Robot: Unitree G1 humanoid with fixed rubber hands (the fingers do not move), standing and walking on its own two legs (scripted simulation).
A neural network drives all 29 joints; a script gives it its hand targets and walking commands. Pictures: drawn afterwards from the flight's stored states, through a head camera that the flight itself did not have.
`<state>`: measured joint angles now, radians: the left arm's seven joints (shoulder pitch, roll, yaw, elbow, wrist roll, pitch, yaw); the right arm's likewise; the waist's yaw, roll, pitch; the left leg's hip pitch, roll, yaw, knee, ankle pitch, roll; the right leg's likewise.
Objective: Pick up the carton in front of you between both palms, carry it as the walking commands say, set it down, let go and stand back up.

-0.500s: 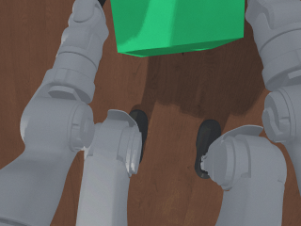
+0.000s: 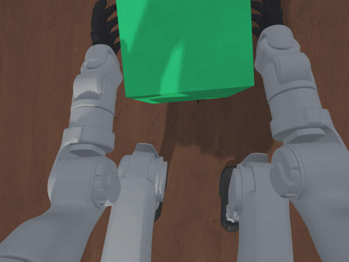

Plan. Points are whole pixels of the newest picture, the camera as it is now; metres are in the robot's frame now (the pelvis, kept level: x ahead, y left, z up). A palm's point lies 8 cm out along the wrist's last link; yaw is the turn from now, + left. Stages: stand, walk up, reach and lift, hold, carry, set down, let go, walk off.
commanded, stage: reach and lift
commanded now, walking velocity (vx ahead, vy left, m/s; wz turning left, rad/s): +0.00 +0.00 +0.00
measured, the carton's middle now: (185, 51) +0.53 +0.04 -0.17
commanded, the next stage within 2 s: none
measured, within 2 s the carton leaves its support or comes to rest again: neither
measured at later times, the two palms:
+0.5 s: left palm (44, 29) +0.47 +0.19 +0.07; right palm (330, 1) +0.50 -0.11 +0.07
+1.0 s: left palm out of the picture +0.43 +0.17 +0.23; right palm out of the picture +0.45 -0.13 +0.23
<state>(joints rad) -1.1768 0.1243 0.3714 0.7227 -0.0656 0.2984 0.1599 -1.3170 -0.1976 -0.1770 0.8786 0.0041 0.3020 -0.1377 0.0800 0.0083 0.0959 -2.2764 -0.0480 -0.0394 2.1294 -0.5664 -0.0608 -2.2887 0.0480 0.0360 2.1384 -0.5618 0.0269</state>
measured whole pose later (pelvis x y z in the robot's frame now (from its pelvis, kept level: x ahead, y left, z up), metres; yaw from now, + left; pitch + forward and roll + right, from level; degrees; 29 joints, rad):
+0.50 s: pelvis +0.00 +0.00 +0.12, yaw +0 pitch +43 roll +0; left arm -1.00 -0.01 0.52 0.60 0.21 0.42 0.04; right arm -1.09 0.00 -0.44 0.72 -0.25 0.40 -0.05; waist 0.05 -0.02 -0.17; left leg -1.99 -0.05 -0.06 1.71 -0.47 -0.05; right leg -1.99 0.06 0.04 1.72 -0.47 0.02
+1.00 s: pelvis +0.04 +0.00 +0.26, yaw +0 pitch +31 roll +0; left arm -0.64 -0.10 0.44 0.58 0.22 0.38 0.02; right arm -0.67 0.11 -0.40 0.62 -0.24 0.37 -0.05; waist 0.04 -0.02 -0.23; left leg -1.35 -0.03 -0.06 1.26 -0.44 -0.03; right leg -1.35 0.05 0.05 1.27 -0.45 0.01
